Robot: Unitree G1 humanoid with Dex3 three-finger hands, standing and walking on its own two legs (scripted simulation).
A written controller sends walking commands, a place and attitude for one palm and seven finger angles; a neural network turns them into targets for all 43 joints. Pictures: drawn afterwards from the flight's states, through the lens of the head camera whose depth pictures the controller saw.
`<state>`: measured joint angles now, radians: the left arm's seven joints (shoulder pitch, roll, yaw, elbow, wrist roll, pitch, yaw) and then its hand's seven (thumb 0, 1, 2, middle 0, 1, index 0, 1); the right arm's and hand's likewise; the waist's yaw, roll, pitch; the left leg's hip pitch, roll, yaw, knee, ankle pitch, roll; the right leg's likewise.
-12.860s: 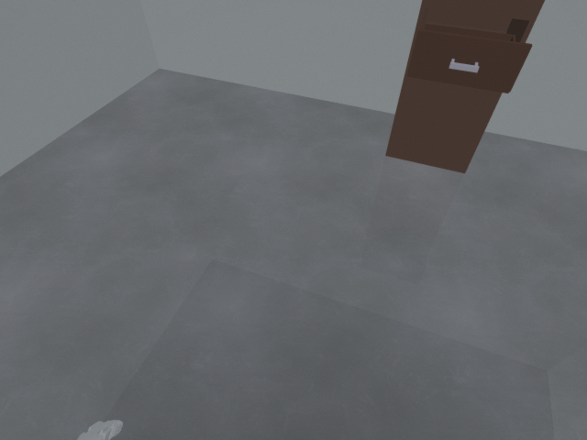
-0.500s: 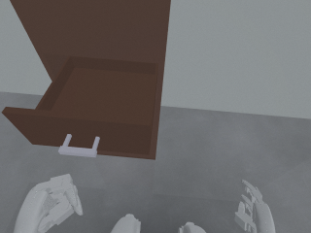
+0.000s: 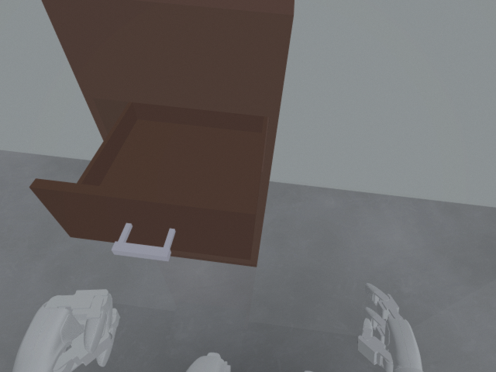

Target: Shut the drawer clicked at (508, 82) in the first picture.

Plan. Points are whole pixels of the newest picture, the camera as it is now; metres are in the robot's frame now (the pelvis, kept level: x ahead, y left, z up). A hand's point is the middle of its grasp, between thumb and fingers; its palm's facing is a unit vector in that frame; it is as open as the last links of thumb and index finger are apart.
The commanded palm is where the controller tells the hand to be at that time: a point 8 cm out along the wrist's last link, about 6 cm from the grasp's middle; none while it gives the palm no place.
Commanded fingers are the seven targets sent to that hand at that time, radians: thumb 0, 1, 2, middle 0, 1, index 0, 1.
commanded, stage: raise the hand and make a fist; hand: left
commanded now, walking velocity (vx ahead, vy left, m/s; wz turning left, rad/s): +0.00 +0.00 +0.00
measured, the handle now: (145, 241) +0.33 +0.22 -0.02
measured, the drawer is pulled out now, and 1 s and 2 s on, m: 0.26 0.26 0.26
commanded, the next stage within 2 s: bring the fist close to the handle in 0.28 s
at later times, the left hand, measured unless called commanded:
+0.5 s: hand (114, 342) +0.15 +0.19 +0.06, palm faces +0.00 -1.00 -0.09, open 3.2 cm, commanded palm +0.12 +0.25 +0.06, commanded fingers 0.00 0.90 0.90 -1.40 -1.60 -1.40 -1.60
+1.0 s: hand (133, 318) +0.19 +0.19 +0.01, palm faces -0.03 -1.00 -0.06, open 3.2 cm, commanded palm +0.17 +0.25 +0.01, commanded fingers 0.00 0.90 0.90 -1.40 -1.60 -1.40 -1.60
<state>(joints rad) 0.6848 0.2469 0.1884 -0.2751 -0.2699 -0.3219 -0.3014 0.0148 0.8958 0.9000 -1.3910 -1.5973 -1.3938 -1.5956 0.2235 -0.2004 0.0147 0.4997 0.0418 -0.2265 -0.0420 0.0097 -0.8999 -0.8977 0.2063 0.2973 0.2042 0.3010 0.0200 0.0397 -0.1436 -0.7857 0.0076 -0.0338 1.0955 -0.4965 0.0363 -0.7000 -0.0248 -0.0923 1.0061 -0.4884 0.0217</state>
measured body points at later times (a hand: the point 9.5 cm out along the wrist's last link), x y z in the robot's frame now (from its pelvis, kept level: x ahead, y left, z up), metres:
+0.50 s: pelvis +0.00 -0.02 +0.00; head +0.02 -0.01 +0.45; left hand +0.15 +0.24 +0.07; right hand +0.20 -0.25 -0.05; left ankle +0.03 +0.09 -0.67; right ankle +0.01 -0.14 -0.67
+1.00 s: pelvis -0.01 -0.02 -0.03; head +0.06 +0.00 +0.41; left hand +0.19 +0.24 +0.02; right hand +0.18 -0.26 -0.10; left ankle +0.03 +0.09 -0.67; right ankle +0.01 -0.14 -0.67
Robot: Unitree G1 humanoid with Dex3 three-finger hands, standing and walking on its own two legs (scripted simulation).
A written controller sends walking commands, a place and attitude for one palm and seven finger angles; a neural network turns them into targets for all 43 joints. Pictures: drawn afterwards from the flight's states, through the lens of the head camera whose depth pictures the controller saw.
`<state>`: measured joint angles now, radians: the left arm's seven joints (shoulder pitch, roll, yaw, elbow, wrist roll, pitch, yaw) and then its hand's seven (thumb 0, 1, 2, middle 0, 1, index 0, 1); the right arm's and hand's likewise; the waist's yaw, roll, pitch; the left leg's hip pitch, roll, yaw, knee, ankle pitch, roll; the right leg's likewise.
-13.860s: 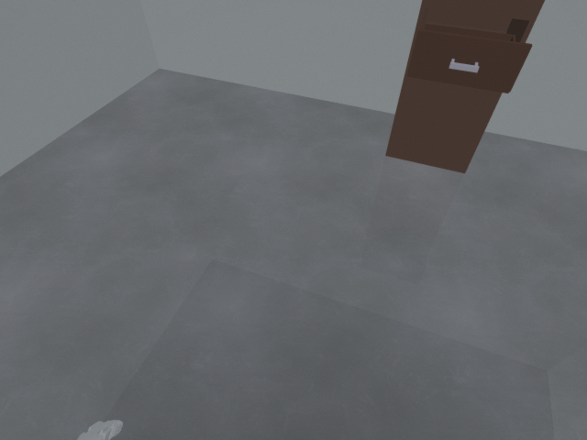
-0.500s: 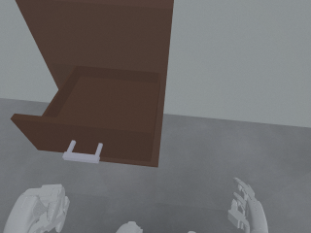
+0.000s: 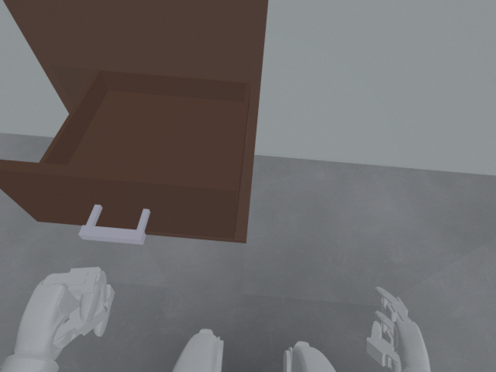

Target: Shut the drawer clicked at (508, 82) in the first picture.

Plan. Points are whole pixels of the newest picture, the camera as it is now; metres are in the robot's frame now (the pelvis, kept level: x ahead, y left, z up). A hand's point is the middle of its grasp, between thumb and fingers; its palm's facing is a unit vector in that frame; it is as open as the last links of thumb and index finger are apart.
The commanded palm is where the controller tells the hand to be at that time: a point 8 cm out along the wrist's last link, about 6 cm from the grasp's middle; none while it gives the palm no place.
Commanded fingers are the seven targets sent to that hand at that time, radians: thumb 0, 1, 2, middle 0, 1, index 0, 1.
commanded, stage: bring the fist close to the handle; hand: left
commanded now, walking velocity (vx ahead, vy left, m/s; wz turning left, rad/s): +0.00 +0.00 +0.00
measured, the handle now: (116, 224) +0.34 +0.25 +0.01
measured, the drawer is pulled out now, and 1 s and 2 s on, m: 0.26 0.26 0.17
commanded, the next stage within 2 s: push the drawer shut in 0.78 s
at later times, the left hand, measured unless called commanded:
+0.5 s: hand (124, 284) +0.25 +0.21 +0.00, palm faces -0.07 -1.00 -0.04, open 3.3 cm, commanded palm +0.22 +0.26 +0.01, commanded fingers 0.00 0.90 0.90 -1.40 -1.60 -1.40 -1.60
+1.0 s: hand (130, 281) +0.25 +0.20 +0.00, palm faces -0.05 -1.00 -0.08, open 3.2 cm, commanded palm +0.24 +0.26 +0.01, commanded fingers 0.00 0.90 0.90 -1.40 -1.60 -1.40 -1.60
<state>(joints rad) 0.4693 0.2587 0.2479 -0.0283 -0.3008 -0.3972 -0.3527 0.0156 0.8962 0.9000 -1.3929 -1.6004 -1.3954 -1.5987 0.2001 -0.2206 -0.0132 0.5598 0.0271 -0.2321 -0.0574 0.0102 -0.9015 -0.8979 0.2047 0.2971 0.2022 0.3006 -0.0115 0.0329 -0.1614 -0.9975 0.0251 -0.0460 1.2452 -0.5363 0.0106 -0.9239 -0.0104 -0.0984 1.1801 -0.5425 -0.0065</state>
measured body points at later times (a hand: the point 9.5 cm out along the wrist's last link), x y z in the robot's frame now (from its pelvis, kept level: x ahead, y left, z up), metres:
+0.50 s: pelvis +0.00 +0.01 -0.03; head +0.10 +0.03 +0.40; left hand +0.24 +0.26 +0.00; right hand +0.19 -0.23 -0.11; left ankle +0.03 +0.11 -0.64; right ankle +0.02 -0.12 -0.64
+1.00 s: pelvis +0.00 +0.00 -0.03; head +0.10 +0.02 +0.41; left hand +0.25 +0.25 +0.01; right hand +0.19 -0.24 -0.11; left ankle +0.03 +0.11 -0.64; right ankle +0.02 -0.12 -0.64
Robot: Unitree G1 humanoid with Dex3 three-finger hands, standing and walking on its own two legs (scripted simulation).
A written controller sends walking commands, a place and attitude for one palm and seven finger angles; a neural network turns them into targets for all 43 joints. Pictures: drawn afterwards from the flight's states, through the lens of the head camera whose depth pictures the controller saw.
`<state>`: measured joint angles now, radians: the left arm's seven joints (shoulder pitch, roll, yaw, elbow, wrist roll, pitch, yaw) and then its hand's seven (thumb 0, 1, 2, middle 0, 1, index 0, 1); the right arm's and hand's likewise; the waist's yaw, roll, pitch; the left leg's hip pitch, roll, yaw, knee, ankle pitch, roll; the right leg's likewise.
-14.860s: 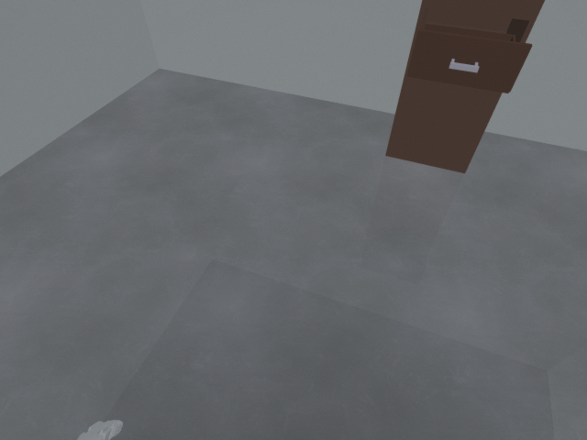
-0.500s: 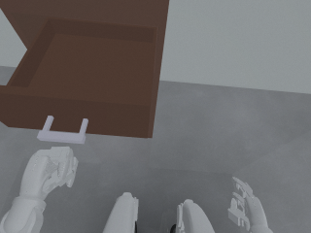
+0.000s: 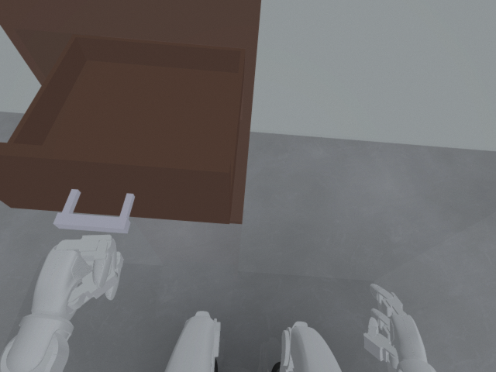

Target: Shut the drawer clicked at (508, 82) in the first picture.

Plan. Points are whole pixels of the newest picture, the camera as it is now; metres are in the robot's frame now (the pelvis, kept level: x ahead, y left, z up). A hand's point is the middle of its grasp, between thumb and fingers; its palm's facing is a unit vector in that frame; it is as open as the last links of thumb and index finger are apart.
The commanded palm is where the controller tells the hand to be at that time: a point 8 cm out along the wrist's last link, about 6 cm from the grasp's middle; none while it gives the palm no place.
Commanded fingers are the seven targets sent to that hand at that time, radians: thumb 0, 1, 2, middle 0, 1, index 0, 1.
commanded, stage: push the drawer shut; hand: left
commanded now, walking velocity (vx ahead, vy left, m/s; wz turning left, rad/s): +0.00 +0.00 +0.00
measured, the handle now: (97, 210) +0.34 +0.25 +0.04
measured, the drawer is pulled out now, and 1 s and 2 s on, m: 0.26 0.17 0.07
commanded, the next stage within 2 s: none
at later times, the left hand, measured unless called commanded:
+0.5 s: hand (111, 257) +0.27 +0.22 +0.03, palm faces -0.04 -1.00 -0.08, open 2.8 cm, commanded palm +0.29 +0.26 +0.04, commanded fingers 0.00 0.90 0.90 -1.40 -1.60 -1.40 -1.60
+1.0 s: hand (124, 208) +0.35 +0.21 +0.03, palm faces -0.04 -1.00 -0.06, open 3.1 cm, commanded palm +0.35 +0.26 +0.04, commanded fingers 0.00 0.90 0.90 -1.40 -1.60 -1.40 -1.60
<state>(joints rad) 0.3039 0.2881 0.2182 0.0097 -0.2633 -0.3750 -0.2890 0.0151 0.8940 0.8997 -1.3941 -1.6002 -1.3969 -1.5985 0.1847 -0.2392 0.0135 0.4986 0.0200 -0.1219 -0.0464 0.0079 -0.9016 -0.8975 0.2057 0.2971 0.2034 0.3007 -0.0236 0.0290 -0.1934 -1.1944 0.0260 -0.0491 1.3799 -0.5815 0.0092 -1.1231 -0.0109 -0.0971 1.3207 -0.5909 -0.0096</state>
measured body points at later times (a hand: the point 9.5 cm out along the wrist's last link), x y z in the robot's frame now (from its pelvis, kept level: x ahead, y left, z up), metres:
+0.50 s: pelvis -0.01 -0.01 +0.00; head +0.10 +0.01 +0.43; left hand +0.27 +0.27 +0.04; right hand +0.17 -0.25 -0.10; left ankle +0.03 +0.11 -0.60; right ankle +0.02 -0.12 -0.60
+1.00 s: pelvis -0.03 +0.01 +0.00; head +0.09 +0.03 +0.44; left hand +0.34 +0.27 +0.04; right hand +0.12 -0.25 -0.10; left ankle +0.03 +0.11 -0.61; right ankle +0.02 -0.12 -0.60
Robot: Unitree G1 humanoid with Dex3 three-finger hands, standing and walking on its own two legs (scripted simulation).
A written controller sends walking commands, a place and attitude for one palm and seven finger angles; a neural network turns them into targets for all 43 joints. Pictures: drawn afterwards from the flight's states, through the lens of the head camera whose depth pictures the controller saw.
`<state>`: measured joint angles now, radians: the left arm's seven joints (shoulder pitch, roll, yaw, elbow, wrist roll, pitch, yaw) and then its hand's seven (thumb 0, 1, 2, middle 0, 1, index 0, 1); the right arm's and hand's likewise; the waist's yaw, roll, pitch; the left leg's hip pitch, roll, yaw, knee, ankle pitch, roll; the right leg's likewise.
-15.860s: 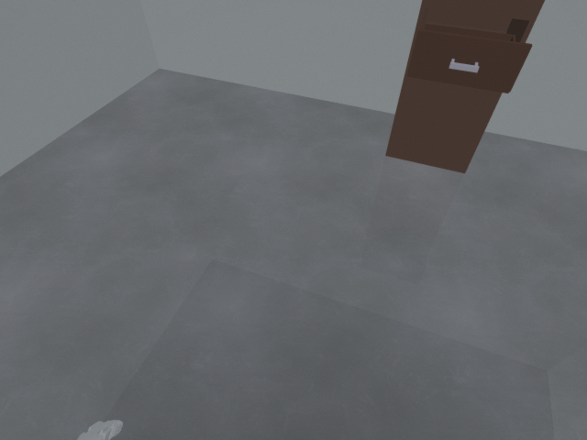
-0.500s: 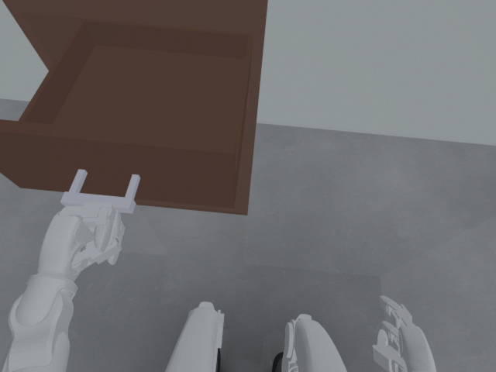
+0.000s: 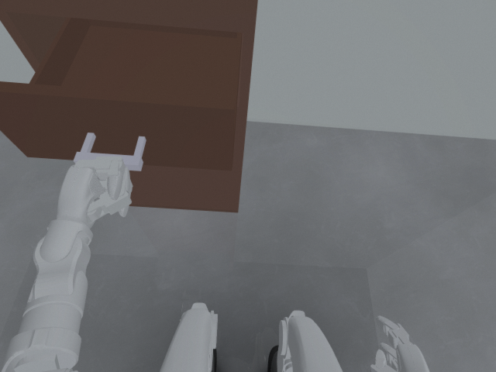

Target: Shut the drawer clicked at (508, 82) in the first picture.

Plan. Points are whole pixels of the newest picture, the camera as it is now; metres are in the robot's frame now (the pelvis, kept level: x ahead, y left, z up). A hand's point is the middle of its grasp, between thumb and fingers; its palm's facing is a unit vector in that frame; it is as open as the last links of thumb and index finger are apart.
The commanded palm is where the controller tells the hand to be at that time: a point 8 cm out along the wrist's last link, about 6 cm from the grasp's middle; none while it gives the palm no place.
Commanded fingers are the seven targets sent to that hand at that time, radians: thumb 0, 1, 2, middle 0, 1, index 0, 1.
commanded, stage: push the drawer shut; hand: left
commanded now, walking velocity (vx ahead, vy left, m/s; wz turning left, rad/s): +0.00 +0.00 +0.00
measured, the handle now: (112, 151) +0.45 +0.24 +0.04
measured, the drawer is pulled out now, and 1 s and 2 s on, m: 0.17 0.07 0.00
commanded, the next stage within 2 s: pull the fist back off the drawer in 1.78 s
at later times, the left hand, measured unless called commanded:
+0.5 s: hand (131, 161) +0.43 +0.21 +0.03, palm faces -0.04 -1.00 -0.06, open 3.0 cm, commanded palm +0.44 +0.25 +0.04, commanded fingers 0.00 0.90 0.90 -1.40 -1.60 -1.40 -1.60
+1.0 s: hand (138, 137) +0.48 +0.21 +0.03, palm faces -0.03 -1.00 -0.06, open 3.2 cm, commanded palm +0.50 +0.24 +0.04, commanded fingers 0.00 0.90 0.90 -1.40 -1.60 -1.40 -1.60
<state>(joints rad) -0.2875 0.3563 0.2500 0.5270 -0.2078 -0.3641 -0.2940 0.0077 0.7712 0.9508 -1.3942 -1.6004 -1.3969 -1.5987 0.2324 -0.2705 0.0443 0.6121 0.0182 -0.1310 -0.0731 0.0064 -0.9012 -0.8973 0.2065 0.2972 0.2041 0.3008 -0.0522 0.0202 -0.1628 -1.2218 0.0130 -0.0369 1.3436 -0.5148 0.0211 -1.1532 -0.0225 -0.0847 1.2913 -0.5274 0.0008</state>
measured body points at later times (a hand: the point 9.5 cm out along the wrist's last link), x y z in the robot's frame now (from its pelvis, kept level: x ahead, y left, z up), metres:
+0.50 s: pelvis +0.01 -0.01 +0.00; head +0.14 +0.02 +0.43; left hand +0.43 +0.26 +0.03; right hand +0.12 -0.27 -0.11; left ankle +0.06 +0.10 -0.61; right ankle +0.05 -0.13 -0.61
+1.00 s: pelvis +0.00 -0.01 -0.01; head +0.15 +0.02 +0.41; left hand +0.48 +0.26 +0.04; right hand +0.07 -0.28 -0.12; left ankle +0.06 +0.10 -0.61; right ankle +0.05 -0.13 -0.61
